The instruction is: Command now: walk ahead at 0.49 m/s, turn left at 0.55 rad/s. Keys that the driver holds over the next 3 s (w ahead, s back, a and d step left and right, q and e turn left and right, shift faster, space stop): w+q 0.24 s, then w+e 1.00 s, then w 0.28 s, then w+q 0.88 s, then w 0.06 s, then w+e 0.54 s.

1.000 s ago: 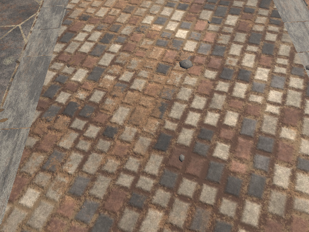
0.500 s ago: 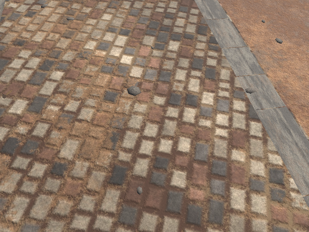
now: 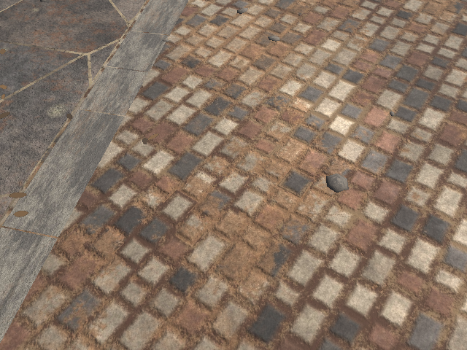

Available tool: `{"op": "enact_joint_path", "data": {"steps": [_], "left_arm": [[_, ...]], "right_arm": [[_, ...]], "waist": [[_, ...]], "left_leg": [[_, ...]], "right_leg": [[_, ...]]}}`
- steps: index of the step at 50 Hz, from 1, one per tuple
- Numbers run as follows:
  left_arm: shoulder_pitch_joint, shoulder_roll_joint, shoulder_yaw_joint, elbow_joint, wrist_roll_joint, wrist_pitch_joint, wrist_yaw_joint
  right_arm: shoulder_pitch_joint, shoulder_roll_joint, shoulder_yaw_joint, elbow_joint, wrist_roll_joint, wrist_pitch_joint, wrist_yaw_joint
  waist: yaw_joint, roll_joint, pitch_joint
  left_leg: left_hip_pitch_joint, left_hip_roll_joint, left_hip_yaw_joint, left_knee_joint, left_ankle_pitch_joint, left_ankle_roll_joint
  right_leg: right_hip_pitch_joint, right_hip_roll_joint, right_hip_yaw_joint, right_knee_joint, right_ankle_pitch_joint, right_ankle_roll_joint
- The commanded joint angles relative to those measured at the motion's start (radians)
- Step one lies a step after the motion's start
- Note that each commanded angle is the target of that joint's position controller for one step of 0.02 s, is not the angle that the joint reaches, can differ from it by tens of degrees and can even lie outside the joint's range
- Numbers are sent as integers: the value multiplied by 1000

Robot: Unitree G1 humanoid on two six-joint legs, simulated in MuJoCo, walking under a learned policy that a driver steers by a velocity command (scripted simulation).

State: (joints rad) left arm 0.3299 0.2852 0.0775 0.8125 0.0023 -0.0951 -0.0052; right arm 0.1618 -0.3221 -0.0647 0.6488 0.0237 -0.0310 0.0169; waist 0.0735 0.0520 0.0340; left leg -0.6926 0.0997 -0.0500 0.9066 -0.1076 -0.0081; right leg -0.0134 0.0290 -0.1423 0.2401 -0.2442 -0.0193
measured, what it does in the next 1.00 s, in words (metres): walks ahead: left foot, then right foot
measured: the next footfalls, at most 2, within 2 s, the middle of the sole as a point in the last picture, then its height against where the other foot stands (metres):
left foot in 0.18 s outside the picture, level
right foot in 0.74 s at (275, 303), level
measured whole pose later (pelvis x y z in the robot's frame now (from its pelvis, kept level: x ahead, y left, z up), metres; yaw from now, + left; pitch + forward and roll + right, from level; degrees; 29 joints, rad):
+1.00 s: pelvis +0.59 +0.04 +0.00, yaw -7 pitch +2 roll +0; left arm 0.31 0.29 0.05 0.69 -0.01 -0.05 -0.01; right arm 0.14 -0.31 -0.03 0.66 -0.02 -0.09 0.00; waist 0.04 0.03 0.04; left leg -0.65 0.09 -0.09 0.91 -0.21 -0.06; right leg -0.21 0.12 0.09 0.36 -0.18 -0.09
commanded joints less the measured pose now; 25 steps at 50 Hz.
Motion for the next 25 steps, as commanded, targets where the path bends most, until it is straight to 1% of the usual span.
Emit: {"op": "enact_joint_path", "data": {"steps": [1, 3, 4, 5, 6, 7, 8, 9, 10, 11, 12, 13, 14, 15, 16, 17, 18, 20, 22, 24, 25], "left_arm": [[-86, 160, 32, -71, -9, -16, 7], [-52, 182, 38, -53, -19, -7, 8], [-40, 192, 41, -45, -24, 0, 8], [-34, 204, 44, -41, -27, 7, 9], [-30, 221, 48, -39, -29, 15, 11], [-26, 238, 52, -40, -32, 24, 15], [-29, 246, 53, -43, -35, 34, 19], [-27, 224, 42, -52, -33, 36, 24], [32, 119, 9, -84, 6, 29, 22], [57, 74, -20, -134, 8, -4, 9], [-70, 182, 6, -153, -27, -27, -3], [-98, 177, 0, -160, -51, -37, -9], [-95, 156, -6, -144, -36, -38, -1], [-81, 158, -2, -128, -20, -29, 4], [-50, 158, -1, -113, -19, -14, 1], [-26, 144, -3, -99, -17, -1, 0], [-14, 128, -6, -88, -15, 12, 1], [-57, 106, -13, -97, -13, 28, 6], [-113, 95, -17, -109, -14, 30, 5], [-153, 84, -20, -114, -19, 22, -4], [-180, 76, -23, -120, -22, 18, -9]], "right_arm": [[-72, -4, 14, -86, -3, -17, 24], [-128, -10, 14, -113, 1, -18, 35], [-148, -17, 11, -126, 2, -17, 41], [-153, -29, 6, -136, 1, -16, 44], [-141, -47, -3, -142, -1, -13, 46], [-95, -74, -17, -138, -3, -8, 45], [20, -112, -40, -114, -2, -2, 41], [191, -165, -73, -73, 3, 8, 26], [273, -255, -95, -54, 8, 18, 4], [237, -297, -89, -98, 5, 0, 11], [235, -202, -64, -100, -3, -15, 20], [199, -157, -49, -80, -9, -24, 20], [132, -126, -38, -80, -10, -31, 18], [80, -89, -25, -84, -19, -36, 16], [56, -76, -17, -85, -31, -41, 14], [49, -76, -17, -74, -34, -49, 13], [56, -82, -17, -56, -32, -58, 13], [75, -98, -20, -24, -32, -71, 8], [89, -93, -17, 1, -35, -72, 0], [89, -94, -15, 14, -38, -73, -5], [93, -101, -15, 22, -38, -73, -7]], "waist": [[-16, -91, 56], [-3, -86, 67], [-3, -87, 68], [-12, -93, 59], [-30, -111, 31], [-64, -132, -14], [-134, -133, -83], [-223, -108, -168], [-197, 98, -253], [-135, 211, -431], [-202, 62, -382], [-174, 34, -238], [-125, -54, -156], [-92, -38, -118], [-67, -6, -110], [-57, 2, -110], [-51, -3, -103], [-61, -9, -55], [-82, -10, -20], [-103, -7, -2], [-117, -7, 9]], "left_leg": [[31, 7, 29, -156, 128, 13], [37, -3, 51, -224, 124, 35], [39, -12, 64, -249, 102, 50], [61, -32, 84, -269, 65, 68], [109, -66, 113, -275, 15, 88], [188, -106, 142, -274, -40, 112], [344, -151, 163, -297, -54, 142], [611, -174, 138, -338, -15, 181], [941, 33, -210, -348, -39, 271], [1120, 242, -797, -534, -260, 453], [1083, 220, -743, -609, -316, 389], [941, 199, -575, -619, -251, 345], [784, 159, -451, -616, -124, 309], [674, 130, -358, -625, 19, 291], [598, 112, -307, -649, 95, 286], [555, 106, -269, -671, 153, 292], [523, 104, -219, -691, 197, 294], [497, 94, -136, -732, 217, 284], [517, 73, -66, -754, 205, 256], [533, 51, 3, -768, 174, 222], [542, 53, 26, -776, 160, 210]], "right_leg": [[-62, -268, 65, -115, 320, -147], [-5, -285, 36, -99, 349, -131], [30, -295, 22, -79, 396, -122], [60, -300, 3, -40, 504, -112], [88, -300, -15, 24, 674, -102], [107, -297, -33, 125, 844, -91], [82, -283, -53, 294, 941, -75], [-57, -249, -73, 528, 868, -42], [-403, -157, -71, 883, 191, 9], [-676, 22, 143, 1158, -375, 39], [-774, -36, 263, 1183, -299, 25], [-790, -81, 235, 1115, -204, 8], [-739, -133, 221, 1030, -130, 8], [-673, -168, 220, 962, -84, 14], [-605, -186, 222, 949, -56, 20], [-572, -187, 212, 934, -38, 31], [-558, -190, 204, 910, -22, 41], [-602, -192, 201, 836, 66, 60], [-648, -189, 208, 727, 194, 66], [-637, -165, 204, 595, 327, 59], [-626, -151, 197, 534, 372, 55]]}}
Over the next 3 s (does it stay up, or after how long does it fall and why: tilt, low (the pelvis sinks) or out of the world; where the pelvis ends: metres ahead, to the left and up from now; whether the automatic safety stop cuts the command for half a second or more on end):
stays up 1.67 -0.11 0.00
